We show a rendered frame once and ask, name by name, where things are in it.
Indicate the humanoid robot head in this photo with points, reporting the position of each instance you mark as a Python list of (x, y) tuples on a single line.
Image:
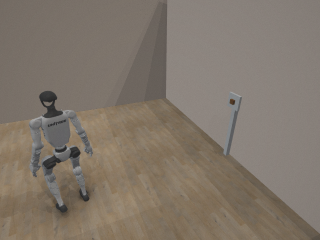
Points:
[(49, 96)]

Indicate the right robot hand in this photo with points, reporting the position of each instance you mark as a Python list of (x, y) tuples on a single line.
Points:
[(88, 149)]

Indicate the right robot forearm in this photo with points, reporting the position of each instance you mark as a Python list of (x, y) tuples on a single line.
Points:
[(84, 138)]

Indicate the left robot hand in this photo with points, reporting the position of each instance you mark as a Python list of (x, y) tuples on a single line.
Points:
[(34, 169)]

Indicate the robot left thigh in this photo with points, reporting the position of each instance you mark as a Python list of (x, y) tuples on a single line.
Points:
[(48, 163)]

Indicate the left robot forearm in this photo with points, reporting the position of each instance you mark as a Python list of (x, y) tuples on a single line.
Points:
[(35, 155)]

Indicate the panel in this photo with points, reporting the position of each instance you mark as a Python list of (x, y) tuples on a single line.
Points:
[(232, 121)]

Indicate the left robot upper arm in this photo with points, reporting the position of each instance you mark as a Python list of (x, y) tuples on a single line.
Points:
[(34, 126)]

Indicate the right robot upper arm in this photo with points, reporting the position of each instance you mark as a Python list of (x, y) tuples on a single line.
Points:
[(75, 121)]

